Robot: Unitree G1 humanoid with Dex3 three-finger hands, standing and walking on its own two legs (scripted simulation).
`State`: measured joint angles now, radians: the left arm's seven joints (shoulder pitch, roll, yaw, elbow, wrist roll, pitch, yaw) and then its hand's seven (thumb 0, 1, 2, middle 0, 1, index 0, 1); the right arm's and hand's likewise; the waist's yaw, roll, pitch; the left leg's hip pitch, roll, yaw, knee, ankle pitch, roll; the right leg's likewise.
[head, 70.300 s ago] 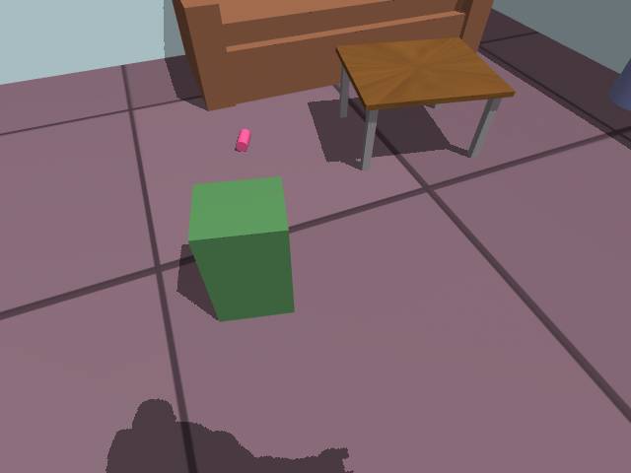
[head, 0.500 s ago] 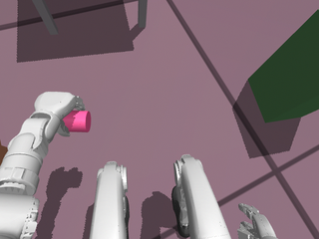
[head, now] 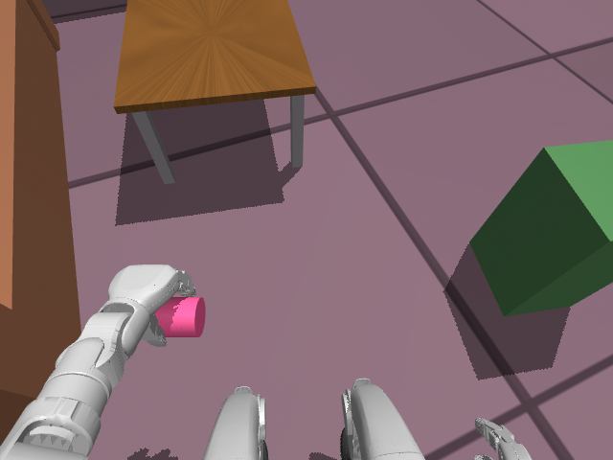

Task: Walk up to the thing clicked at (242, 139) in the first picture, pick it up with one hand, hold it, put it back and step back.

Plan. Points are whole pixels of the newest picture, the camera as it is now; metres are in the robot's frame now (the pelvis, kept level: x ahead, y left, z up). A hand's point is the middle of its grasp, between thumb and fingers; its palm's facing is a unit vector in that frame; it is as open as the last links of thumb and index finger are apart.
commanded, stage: lift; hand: left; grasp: from above
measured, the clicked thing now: (163, 316) +0.35 +0.22 -0.12
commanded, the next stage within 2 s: hold in 0.46 s
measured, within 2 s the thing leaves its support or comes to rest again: neither
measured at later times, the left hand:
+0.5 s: hand (136, 280) +0.35 +0.22 +0.01, palm faces -0.50 -0.03 -0.87, open 8.9 cm
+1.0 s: hand (121, 263) +0.36 +0.23 +0.05, palm faces -0.50 -0.01 -0.86, open 8.9 cm
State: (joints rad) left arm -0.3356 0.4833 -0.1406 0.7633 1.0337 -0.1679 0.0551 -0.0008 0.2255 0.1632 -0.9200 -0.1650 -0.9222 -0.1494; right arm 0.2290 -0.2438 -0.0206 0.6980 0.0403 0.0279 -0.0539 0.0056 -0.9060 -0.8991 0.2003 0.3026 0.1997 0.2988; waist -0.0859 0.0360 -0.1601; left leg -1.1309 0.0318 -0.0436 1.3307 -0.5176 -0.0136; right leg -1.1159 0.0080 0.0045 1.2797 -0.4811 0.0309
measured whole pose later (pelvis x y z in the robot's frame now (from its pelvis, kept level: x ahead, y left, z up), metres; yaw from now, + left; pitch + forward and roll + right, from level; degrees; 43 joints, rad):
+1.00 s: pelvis +0.06 +0.01 +0.10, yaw -1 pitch +7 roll -1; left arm -0.24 0.45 -0.18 0.68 1.03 -0.15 -0.04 0.00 0.19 0.28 -0.86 -0.25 -0.86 -0.24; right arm 0.24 -0.25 -0.05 0.70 0.05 0.05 -0.05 0.01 -0.90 -0.89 0.20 0.30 0.20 0.30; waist -0.03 0.03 -0.08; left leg -0.50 0.02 0.01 0.76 -0.37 0.00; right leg -0.50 -0.01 0.04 0.71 -0.33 0.04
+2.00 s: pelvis +0.04 +0.00 +0.11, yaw -1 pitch +2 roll +0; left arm -0.19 0.45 -0.19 0.56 1.00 -0.15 -0.09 0.01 0.16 0.29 -0.82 -0.39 -0.82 -0.37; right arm 0.18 -0.25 -0.02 0.68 0.06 0.04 -0.08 0.01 -0.92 -0.90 0.20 0.30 0.20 0.30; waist 0.00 0.04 -0.02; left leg -0.37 0.02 0.02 0.63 -0.29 -0.01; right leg -0.39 -0.01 0.05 0.62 -0.27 0.03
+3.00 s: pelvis +0.03 +0.00 +0.06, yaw +0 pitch +15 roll -1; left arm -0.43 0.42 -0.16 0.97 1.22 -0.23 0.24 0.01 0.08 0.48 -0.76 -0.50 -0.77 -0.48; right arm 0.18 -0.26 -0.06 0.68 0.00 0.09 -0.02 0.01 -0.91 -0.90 0.20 0.30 0.20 0.30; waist -0.04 0.00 -0.10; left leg -0.86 0.03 -0.02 1.03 -0.44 -0.01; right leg -0.85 0.00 0.02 0.99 -0.41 0.03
